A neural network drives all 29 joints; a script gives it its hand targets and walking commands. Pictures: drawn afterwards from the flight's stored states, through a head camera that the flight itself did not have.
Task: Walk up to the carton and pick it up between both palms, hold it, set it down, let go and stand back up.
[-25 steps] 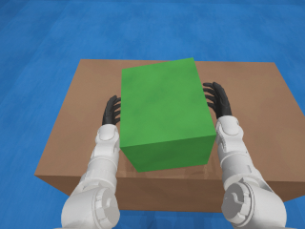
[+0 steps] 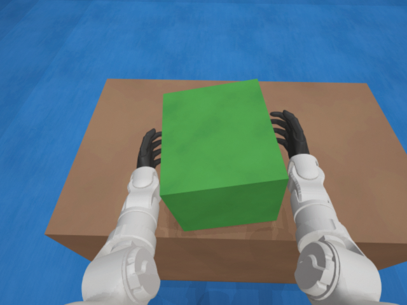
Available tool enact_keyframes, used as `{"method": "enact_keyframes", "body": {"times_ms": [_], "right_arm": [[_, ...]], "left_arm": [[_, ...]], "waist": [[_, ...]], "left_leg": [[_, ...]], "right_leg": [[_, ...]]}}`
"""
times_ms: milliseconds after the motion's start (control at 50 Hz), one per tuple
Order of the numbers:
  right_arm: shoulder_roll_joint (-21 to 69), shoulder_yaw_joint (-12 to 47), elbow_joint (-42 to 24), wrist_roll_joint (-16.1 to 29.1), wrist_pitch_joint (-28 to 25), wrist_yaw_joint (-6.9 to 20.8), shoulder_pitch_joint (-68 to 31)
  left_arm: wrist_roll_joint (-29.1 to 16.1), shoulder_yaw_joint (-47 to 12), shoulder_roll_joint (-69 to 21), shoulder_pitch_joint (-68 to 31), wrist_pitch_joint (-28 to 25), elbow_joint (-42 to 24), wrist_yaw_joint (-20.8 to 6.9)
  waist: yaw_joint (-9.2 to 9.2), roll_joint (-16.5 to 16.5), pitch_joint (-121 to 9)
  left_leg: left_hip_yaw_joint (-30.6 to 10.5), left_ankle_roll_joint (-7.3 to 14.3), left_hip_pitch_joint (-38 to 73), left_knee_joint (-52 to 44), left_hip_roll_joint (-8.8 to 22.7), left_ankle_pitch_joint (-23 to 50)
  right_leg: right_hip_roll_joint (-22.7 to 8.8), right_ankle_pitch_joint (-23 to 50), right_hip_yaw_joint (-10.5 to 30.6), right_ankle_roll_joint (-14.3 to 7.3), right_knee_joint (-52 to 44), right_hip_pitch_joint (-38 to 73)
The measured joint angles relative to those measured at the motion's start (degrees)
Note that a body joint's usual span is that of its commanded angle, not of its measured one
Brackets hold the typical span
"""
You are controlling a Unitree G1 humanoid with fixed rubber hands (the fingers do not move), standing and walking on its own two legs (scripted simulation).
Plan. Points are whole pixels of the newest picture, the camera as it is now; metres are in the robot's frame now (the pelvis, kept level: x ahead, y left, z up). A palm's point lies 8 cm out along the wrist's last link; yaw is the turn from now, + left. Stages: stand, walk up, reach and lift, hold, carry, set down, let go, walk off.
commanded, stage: set down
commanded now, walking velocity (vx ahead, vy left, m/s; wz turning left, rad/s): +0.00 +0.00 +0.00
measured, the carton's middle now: (219, 157) +0.44 -0.02 -0.01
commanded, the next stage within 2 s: none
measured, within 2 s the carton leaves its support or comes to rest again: rests again in 1.04 s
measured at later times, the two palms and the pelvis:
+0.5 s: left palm (147, 167) +0.40 +0.14 +0.02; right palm (295, 149) +0.41 -0.17 +0.06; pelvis +0.00 +0.00 +0.00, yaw +0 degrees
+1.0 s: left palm (148, 166) +0.40 +0.14 +0.02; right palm (296, 154) +0.41 -0.17 +0.05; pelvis +0.00 +0.00 +0.00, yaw +0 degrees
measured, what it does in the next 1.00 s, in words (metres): stands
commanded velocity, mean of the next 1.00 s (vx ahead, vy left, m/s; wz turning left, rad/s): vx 0.00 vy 0.00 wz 0.00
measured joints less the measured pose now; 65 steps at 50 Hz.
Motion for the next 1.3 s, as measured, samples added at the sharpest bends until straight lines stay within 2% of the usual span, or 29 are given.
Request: {"method": "enact_keyframes", "body": {"times_ms": [400, 1080, 1120, 1180, 1300], "right_arm": [[0.4, -0.8, 0.0, -1.2, -0.1, 0.0, -0.1], [0.8, -2.0, 0.0, -0.8, -0.1, -0.3, 2.0], [0.8, -1.9, 0.0, 0.2, 0.1, -0.4, 2.5], [0.2, 0.1, 0.5, 3.9, 0.1, -0.9, 3.1], [-4.4, 11.4, 5.3, 16.7, -0.6, -4.3, 0.4]], "left_arm": [[0.0, 1.9, -0.2, 0.0, -1.4, 0.7, -0.8], [0.0, 3.4, -0.7, -0.4, -3.3, 1.0, -1.8], [0.0, 3.0, -0.7, -0.6, -3.8, 1.2, -1.5], [0.0, 0.5, 0.3, -1.0, -4.4, 2.4, -0.1], [-1.4, -9.0, 5.1, -4.3, -7.0, 8.4, 4.3]], "waist": [[0.0, -0.3, 0.0], [0.0, -0.5, 0.5], [0.0, -0.5, 0.6], [0.0, -0.5, 0.6], [0.01, -0.5, 0.2]], "left_leg": [[0.0, 0.0, 0.1, 0.0, 0.0, -0.1], [0.0, 0.0, 0.1, 0.1, 0.0, -0.2], [0.0, 0.0, -0.2, 0.2, 0.0, -0.2], [0.0, 0.0, -1.0, 0.5, 0.0, -0.2], [0.0, 0.0, -6.4, 3.5, 0.1, -0.6]], "right_leg": [[0.0, -0.3, 0.0, 0.0, 0.3, 0.0], [0.0, -0.6, 0.0, 0.0, 0.5, -0.1], [0.0, -0.5, 0.0, 0.0, 0.5, -0.3], [0.0, -0.5, 0.0, 0.0, 0.7, -1.1], [0.0, -0.3, 0.0, -0.1, 2.5, -5.9]]}}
